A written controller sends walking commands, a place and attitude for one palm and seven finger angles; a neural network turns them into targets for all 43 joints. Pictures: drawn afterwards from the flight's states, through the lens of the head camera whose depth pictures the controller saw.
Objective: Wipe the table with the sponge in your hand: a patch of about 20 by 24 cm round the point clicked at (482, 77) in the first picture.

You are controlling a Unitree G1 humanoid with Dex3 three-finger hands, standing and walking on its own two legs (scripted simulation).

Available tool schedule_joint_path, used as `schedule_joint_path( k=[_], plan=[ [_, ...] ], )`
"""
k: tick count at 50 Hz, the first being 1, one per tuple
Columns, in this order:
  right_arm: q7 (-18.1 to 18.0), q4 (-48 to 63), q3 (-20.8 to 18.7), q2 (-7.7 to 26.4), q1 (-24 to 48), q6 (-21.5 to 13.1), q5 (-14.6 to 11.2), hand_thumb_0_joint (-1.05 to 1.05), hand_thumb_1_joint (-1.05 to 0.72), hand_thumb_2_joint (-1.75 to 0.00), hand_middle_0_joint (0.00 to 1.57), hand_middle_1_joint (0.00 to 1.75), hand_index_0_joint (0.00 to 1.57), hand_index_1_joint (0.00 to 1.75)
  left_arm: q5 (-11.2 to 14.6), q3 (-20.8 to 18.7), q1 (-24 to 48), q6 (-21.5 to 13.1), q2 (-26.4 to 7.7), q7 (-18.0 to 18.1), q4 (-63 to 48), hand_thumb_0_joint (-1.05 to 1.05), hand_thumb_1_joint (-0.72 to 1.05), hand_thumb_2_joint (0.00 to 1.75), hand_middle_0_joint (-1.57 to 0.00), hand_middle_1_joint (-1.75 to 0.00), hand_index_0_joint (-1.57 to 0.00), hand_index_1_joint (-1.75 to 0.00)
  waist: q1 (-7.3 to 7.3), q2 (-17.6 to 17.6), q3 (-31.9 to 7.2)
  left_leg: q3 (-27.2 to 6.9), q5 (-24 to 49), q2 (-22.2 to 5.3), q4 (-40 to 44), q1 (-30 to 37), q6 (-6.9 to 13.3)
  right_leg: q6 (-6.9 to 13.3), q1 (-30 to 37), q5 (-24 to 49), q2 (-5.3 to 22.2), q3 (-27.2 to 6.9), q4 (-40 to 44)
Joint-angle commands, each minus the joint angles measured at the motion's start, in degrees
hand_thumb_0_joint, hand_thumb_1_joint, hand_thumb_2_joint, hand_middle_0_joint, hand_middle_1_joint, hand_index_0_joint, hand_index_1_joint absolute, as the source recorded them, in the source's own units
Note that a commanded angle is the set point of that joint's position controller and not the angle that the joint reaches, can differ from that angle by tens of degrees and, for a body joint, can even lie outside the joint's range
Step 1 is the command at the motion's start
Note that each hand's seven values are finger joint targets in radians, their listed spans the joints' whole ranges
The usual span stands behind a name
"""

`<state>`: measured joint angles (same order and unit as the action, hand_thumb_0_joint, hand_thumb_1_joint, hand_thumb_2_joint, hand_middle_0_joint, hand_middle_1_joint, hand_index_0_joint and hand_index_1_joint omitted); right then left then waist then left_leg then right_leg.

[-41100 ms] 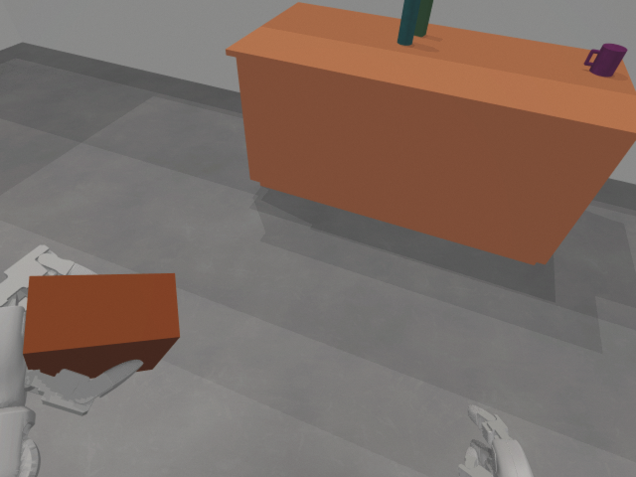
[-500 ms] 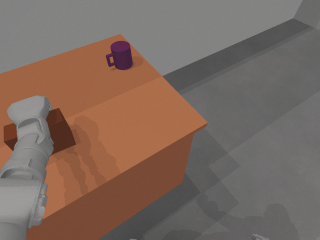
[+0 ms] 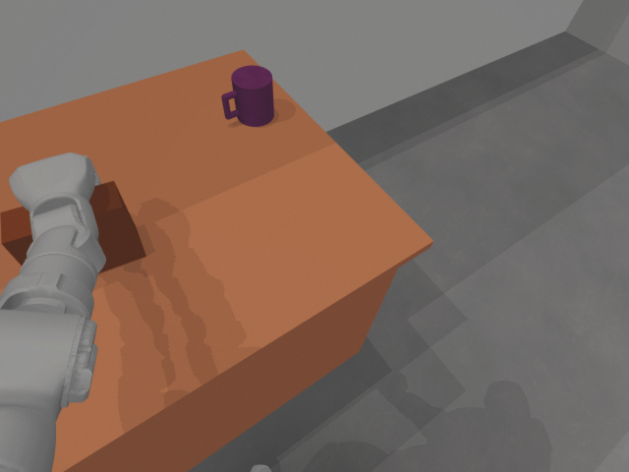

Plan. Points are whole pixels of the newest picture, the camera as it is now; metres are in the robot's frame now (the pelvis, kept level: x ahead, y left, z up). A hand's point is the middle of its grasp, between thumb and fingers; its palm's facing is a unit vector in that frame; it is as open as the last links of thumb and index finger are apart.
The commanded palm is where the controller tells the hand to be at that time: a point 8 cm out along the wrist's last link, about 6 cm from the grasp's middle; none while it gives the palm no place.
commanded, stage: slide back across to the first lane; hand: left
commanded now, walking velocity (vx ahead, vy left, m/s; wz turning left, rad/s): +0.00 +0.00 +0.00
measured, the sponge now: (84, 244) +0.43 +0.32 -0.01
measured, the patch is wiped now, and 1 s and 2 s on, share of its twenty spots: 0.95 0.95 1.00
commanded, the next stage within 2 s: wipe back along the first lane in 0.76 s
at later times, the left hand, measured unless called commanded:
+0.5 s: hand (41, 212) +0.45 +0.36 +0.04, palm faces -0.07 -0.06 -1.00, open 10.1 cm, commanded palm +0.41 +0.35 +0.09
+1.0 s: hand (9, 234) +0.42 +0.39 +0.04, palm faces -0.09 -0.04 -0.99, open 10.1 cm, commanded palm +0.38 +0.36 +0.08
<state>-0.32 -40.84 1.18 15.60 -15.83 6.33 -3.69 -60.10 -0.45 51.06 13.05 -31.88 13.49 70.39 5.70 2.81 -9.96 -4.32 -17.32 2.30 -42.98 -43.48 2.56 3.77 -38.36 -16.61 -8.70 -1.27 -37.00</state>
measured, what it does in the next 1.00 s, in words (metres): shifts its weight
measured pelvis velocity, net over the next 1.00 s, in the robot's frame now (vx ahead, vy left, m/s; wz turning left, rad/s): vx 0.03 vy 0.05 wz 0.03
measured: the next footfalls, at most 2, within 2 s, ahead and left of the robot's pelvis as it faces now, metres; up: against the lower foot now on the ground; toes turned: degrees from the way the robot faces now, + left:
none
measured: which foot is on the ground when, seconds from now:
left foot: down 0.00-1.00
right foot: down 0.00-1.00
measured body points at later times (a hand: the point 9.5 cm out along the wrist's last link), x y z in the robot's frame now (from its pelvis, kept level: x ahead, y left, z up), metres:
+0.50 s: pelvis +0.02 +0.05 +0.01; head +0.07 +0.07 +0.45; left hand +0.45 +0.36 +0.10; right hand +0.11 -0.20 -0.11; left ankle +0.02 +0.09 -0.71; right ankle +0.00 -0.08 -0.71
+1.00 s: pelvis +0.03 +0.05 +0.02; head +0.08 +0.07 +0.46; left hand +0.42 +0.38 +0.10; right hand +0.16 -0.21 -0.10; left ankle +0.02 +0.09 -0.71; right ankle +0.00 -0.08 -0.71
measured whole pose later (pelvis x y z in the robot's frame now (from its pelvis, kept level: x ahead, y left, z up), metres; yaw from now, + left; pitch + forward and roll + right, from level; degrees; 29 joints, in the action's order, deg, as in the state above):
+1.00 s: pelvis +0.03 +0.05 +0.02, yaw +2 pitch +13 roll -4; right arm 1.3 -38.5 0.0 15.0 -12.6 10.1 -3.2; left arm -58.7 1.1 34.8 14.6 -28.8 12.1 51.6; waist 1.0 2.4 -8.5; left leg -4.0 -17.2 5.7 -36.3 -31.3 6.4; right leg 1.1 -25.0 -17.0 -4.9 -1.9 -28.9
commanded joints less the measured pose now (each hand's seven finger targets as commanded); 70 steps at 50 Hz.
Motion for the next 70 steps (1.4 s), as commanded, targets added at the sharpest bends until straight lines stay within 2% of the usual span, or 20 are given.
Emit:
schedule_joint_path(
  k=[1,5,6,10,14,16,20,25,28,35,38,42,43,50,51,54,57,59,65,70],
  plan=[
    [-0.1,4.1,-3.7,9.1,-3.6,-1.2,0.4,0.00,-0.90,-0.90,0.20,0.30,0.20,0.30,-3.0,0.1,15.3,2.5,-15.0,3.0,-3.9,0.00,0.10,1.30,-1.20,-1.60,-1.20,-1.60,-0.50,0.9,-17.1,0.7,9.7,-1.7,3.4,11.2,1.4,-0.6,9.8,13.5,4.9,-1.6,4.7],
    [0.1,5.1,-3.7,8.9,-2.6,-1.1,0.5,0.00,-0.90,-0.90,0.20,0.30,0.20,0.30,-2.1,-2.0,15.4,2.6,-16.1,3.5,-6.6,0.00,0.10,1.30,-1.20,-1.60,-1.20,-1.60,-2.06,1.8,-19.4,-0.6,12.7,-2.1,4.8,14.9,0.9,0.0,9.9,12.0,4.6,-0.3,4.4],
    [0.2,5.0,-3.9,9.0,-2.7,-1.0,0.6,0.00,-0.90,-0.90,0.20,0.30,0.20,0.30,-2.6,-1.1,15.2,2.8,-15.2,3.8,-6.5,0.00,0.10,1.30,-1.20,-1.60,-1.20,-1.60,-1.63,0.8,-18.7,-0.8,12.9,-2.1,4.8,16.1,1.0,-0.2,9.0,10.9,4.2,0.0,4.6],
    [0.6,5.7,-4.0,8.7,-0.9,-1.1,0.5,0.00,-0.90,-0.90,0.20,0.30,0.20,0.30,-1.6,-1.8,13.9,3.7,-14.1,4.4,-8.5,0.00,0.10,1.30,-1.20,-1.60,-1.20,-1.60,-3.12,1.4,-18.1,-2.4,14.9,-2.6,6.5,20.1,0.2,0.3,7.8,8.3,3.9,1.2,5.2],
    [1.0,5.5,-4.0,9.0,-0.3,-1.0,0.5,0.00,-0.90,-0.90,0.20,0.30,0.20,0.30,-1.8,-0.8,13.9,5.2,-13.1,4.5,-7.7,0.00,0.10,1.30,-1.20,-1.60,-1.20,-1.60,-2.65,-0.1,-15.0,-3.2,13.4,-2.9,7.9,21.4,-0.2,0.3,6.7,5.5,3.7,1.9,6.1],
    [1.1,5.4,-4.1,8.9,-0.2,-1.2,0.6,0.00,-0.90,-0.90,0.20,0.30,0.20,0.30,-1.9,-0.7,13.1,5.4,-12.5,4.2,-7.7,0.00,0.10,1.30,-1.20,-1.60,-1.20,-1.60,-3.29,2.5,-14.9,-4.2,16.1,-3.3,8.2,24.4,-1.1,0.6,5.4,5.5,3.6,2.5,5.7],
    [1.5,5.9,-4.0,8.7,0.5,-0.9,0.7,0.00,-0.90,-0.90,0.20,0.30,0.20,0.30,-1.9,-0.5,11.7,5.3,-11.6,3.1,-9.6,0.00,0.10,1.30,-1.20,-1.60,-1.20,-1.60,-4.22,3.4,-16.6,-4.8,21.4,-3.6,8.3,27.0,-2.0,1.1,6.5,7.8,3.6,2.5,5.8],
    [1.6,6.8,-4.0,8.8,1.5,0.0,0.8,0.00,-0.90,-0.90,0.20,0.30,0.20,0.30,-1.6,-1.9,7.4,4.6,-12.6,2.0,-11.8,0.00,0.10,1.30,-1.20,-1.60,-1.20,-1.60,-5.15,1.3,-16.4,-5.4,25.3,-3.6,8.3,27.7,-2.3,1.1,9.2,10.2,3.8,2.1,6.5],
    [1.8,6.9,-4.4,8.6,1.5,0.4,0.8,0.00,-0.90,-0.90,0.20,0.30,0.20,0.30,-1.9,1.0,6.6,4.6,-9.1,1.5,-13.4,0.00,0.10,1.30,-1.20,-1.60,-1.20,-1.60,-4.43,2.0,-15.0,-6.4,26.1,-4.2,8.4,30.1,-2.7,0.9,6.7,8.5,3.6,2.6,6.7],
    [1.4,7.6,-4.0,8.6,3.2,1.4,0.9,0.00,-0.90,-0.90,0.20,0.30,0.20,0.30,-0.8,-1.9,3.0,3.7,-12.0,0.6,-17.8,0.00,0.10,1.30,-1.20,-1.60,-1.20,-1.60,-6.13,3.0,-17.4,-5.6,31.3,-3.6,8.7,30.9,-2.8,1.4,11.7,13.0,4.0,1.8,7.5],
    [1.1,7.1,-4.1,8.9,3.2,2.1,1.1,0.00,-0.90,-0.90,0.20,0.30,0.20,0.30,-1.0,-2.9,0.1,3.7,-13.7,0.3,-17.1,0.00,0.10,1.30,-1.20,-1.60,-1.20,-1.60,-5.90,0.6,-16.4,-4.4,29.9,-3.1,8.6,29.4,-2.4,1.2,14.1,14.6,4.1,1.5,8.1],
    [1.0,7.5,-4.1,8.9,3.5,2.3,0.8,0.00,-0.90,-0.90,0.20,0.30,0.20,0.30,-0.8,-1.4,-0.2,3.0,-12.1,-0.7,-19.5,0.00,0.10,1.30,-1.20,-1.60,-1.20,-1.60,-5.24,2.4,-14.9,-5.1,31.7,-3.4,8.8,30.9,-2.4,1.2,13.1,14.5,4.1,1.9,8.6],
    [1.0,7.4,-4.2,8.9,3.4,2.4,0.7,0.00,-0.90,-0.90,0.20,0.30,0.20,0.30,-1.1,0.4,1.4,2.8,-10.5,-1.1,-20.1,0.00,0.10,1.30,-1.20,-1.60,-1.20,-1.60,-4.33,2.2,-14.0,-5.3,31.1,-3.5,8.8,31.3,-2.4,1.1,11.9,13.9,4.0,2.0,8.8],
    [1.2,8.7,-4.5,8.1,5.0,2.1,0.3,0.00,-0.90,-0.90,0.20,0.30,0.20,0.30,1.1,2.9,-7.2,1.4,-3.9,-2.3,-26.3,0.00,0.10,1.30,-1.20,-1.60,-1.20,-1.60,-5.43,3.0,-15.8,-5.8,35.7,-4.0,8.5,34.6,-2.5,1.3,12.7,15.7,4.1,1.9,9.0],
    [1.3,8.5,-4.7,8.4,4.6,2.2,0.4,0.00,-0.90,-0.90,0.20,0.30,0.20,0.30,1.5,1.8,-9.8,1.6,-5.1,-2.1,-26.1,0.00,0.10,1.30,-1.20,-1.60,-1.20,-1.60,-5.70,1.3,-15.6,-5.6,34.3,-3.7,8.4,34.2,-2.3,1.2,13.6,15.5,3.8,1.7,9.3],
    [0.9,8.5,-4.1,8.4,5.6,2.8,0.1,0.00,-0.90,-0.90,0.20,0.30,0.20,0.30,1.9,3.8,-9.9,2.7,-3.2,-2.3,-25.0,0.00,0.10,1.30,-1.20,-1.60,-1.20,-1.60,-4.47,-1.7,-11.3,-4.1,25.5,-2.6,9.5,29.4,-1.4,1.2,14.6,14.8,4.0,1.5,10.1],
    [0.5,8.5,-3.9,8.5,6.1,3.0,-0.1,0.00,-0.90,-0.90,0.20,0.30,0.20,0.30,1.6,2.4,-11.1,2.9,-4.9,-2.4,-24.9,0.00,0.10,1.30,-1.20,-1.60,-1.20,-1.60,-5.09,-1.9,-10.4,-3.8,23.8,-2.2,10.0,27.9,-1.2,1.5,15.9,14.9,4.3,1.5,9.9],
    [0.4,8.6,-3.7,8.3,6.7,3.1,-0.2,0.00,-0.90,-0.90,0.20,0.30,0.20,0.30,1.5,4.0,-11.4,3.0,-3.2,-2.7,-25.1,0.00,0.10,1.30,-1.20,-1.60,-1.20,-1.60,-4.87,-1.6,-9.7,-3.3,21.8,-2.0,10.3,27.5,-1.0,1.5,15.9,14.4,4.3,1.3,10.3],
    [0.2,9.4,-3.4,7.9,7.9,2.9,-0.5,0.00,-0.90,-0.90,0.20,0.30,0.20,0.30,2.4,3.5,-13.9,2.1,-2.7,-3.3,-27.2,0.00,0.10,1.30,-1.20,-1.60,-1.20,-1.60,-5.77,0.9,-10.2,-3.2,22.1,-1.8,10.7,27.5,-1.0,1.9,17.2,15.1,4.6,1.2,10.0],
    [0.5,10.5,-3.5,7.5,9.2,2.6,-0.7,0.00,-0.90,-0.90,0.20,0.30,0.20,0.30,3.6,4.0,-19.5,2.2,-0.2,-3.3,-31.1,0.00,0.10,1.30,-1.20,-1.60,-1.20,-1.60,-6.21,-1.6,-11.5,-2.9,24.1,-1.7,10.2,27.8,-0.6,1.6,19.4,18.4,4.7,0.8,9.9]
  ],
)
